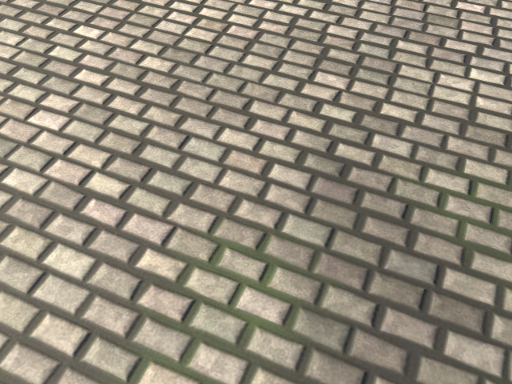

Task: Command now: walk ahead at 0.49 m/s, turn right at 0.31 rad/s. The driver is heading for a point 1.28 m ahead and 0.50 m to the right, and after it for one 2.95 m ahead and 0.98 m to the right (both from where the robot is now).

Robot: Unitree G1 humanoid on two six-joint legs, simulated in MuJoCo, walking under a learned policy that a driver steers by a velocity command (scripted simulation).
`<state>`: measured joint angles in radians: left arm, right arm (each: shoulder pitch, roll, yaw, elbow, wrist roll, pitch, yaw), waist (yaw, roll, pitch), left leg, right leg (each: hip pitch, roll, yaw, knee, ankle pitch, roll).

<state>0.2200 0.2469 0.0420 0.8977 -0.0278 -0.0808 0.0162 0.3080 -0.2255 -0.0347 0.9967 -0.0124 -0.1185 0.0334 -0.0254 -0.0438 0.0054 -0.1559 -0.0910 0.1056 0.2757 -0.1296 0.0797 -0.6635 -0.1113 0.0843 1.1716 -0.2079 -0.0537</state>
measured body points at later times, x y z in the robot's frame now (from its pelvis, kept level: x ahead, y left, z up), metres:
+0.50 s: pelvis +0.28 -0.10 -0.01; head +0.31 -0.12 +0.44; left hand +0.44 +0.13 -0.12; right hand +0.32 -0.39 -0.13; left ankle +0.26 +0.08 -0.64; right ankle +0.30 -0.17 -0.74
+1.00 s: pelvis +0.56 -0.14 -0.01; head +0.58 -0.14 +0.44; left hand +0.79 +0.03 -0.12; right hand +0.52 -0.44 -0.10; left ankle +0.64 -0.07 -0.74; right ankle +0.43 -0.23 -0.65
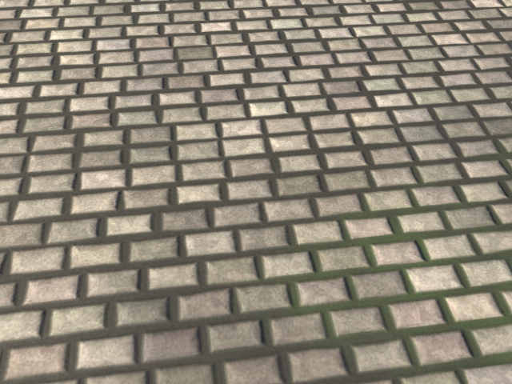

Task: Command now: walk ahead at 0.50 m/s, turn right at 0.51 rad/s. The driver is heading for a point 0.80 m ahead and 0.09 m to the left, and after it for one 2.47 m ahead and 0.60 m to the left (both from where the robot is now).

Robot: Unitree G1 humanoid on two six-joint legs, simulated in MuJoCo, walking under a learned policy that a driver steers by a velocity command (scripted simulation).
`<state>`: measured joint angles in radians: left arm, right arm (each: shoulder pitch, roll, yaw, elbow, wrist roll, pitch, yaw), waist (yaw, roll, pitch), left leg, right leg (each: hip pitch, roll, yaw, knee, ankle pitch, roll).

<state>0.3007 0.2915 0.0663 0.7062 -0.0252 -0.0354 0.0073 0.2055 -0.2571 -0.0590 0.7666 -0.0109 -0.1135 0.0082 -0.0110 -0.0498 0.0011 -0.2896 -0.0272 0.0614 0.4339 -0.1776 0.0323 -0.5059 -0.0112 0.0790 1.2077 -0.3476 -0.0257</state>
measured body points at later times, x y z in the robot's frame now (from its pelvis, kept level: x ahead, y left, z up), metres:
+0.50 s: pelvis +0.25 -0.07 +0.00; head +0.28 -0.08 +0.45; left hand +0.43 +0.18 -0.09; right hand +0.29 -0.35 -0.13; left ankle +0.19 +0.10 -0.65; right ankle +0.29 -0.16 -0.74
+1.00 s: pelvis +0.52 -0.01 -0.02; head +0.57 +0.00 +0.43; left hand +0.57 +0.27 -0.14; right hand +0.71 -0.26 -0.11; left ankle +0.60 +0.07 -0.74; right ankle +0.37 -0.17 -0.64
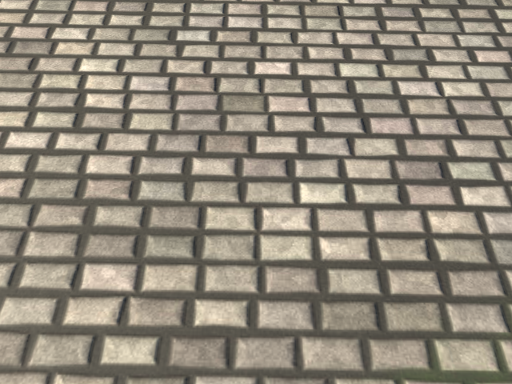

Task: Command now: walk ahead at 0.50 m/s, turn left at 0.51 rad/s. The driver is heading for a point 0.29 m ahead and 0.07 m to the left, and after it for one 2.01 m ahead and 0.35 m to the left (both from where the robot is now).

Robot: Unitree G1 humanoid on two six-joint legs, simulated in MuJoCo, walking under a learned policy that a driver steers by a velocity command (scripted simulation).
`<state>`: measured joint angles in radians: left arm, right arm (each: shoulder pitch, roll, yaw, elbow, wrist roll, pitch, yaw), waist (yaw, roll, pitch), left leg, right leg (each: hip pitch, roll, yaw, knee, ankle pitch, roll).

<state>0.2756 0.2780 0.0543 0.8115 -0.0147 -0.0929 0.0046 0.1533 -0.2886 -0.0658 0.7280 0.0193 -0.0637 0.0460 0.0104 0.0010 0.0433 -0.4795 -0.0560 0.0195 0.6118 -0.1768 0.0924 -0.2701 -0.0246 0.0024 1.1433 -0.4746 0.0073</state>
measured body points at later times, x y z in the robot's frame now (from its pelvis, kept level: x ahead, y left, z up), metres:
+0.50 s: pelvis +0.29 -0.02 +0.01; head +0.31 -0.02 +0.46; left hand +0.41 +0.28 -0.06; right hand +0.42 -0.28 -0.11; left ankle +0.12 +0.06 -0.64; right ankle +0.38 -0.11 -0.72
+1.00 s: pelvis +0.51 +0.12 +0.01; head +0.54 +0.15 +0.45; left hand +0.39 +0.38 -0.13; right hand +0.80 +0.00 -0.07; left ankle +0.54 +0.24 -0.72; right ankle +0.43 -0.09 -0.64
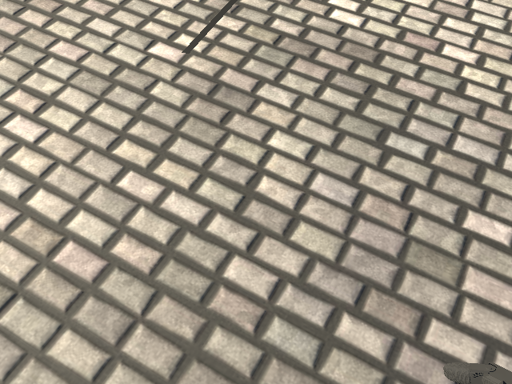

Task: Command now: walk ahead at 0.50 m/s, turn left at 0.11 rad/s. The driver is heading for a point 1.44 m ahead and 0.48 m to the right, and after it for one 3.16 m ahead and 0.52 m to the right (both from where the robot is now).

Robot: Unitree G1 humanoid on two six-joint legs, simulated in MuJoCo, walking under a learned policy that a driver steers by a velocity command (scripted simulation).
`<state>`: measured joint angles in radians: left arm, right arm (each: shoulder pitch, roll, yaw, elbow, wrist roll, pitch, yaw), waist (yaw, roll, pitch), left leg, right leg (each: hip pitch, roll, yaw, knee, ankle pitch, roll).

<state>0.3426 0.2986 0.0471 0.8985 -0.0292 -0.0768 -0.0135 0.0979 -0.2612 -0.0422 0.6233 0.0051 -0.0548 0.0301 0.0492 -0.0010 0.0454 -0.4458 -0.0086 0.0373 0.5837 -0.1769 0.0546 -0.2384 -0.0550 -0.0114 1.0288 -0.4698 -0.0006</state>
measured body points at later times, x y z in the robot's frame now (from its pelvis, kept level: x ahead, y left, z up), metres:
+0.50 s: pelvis +0.28 -0.05 +0.00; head +0.31 -0.06 +0.44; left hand +0.48 +0.20 -0.09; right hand +0.29 -0.33 -0.14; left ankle +0.09 +0.09 -0.68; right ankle +0.38 -0.14 -0.73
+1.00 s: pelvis +0.55 -0.01 +0.00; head +0.58 -0.01 +0.45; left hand +0.54 +0.27 -0.14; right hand +0.77 -0.26 -0.07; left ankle +0.67 +0.10 -0.73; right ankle +0.39 -0.14 -0.72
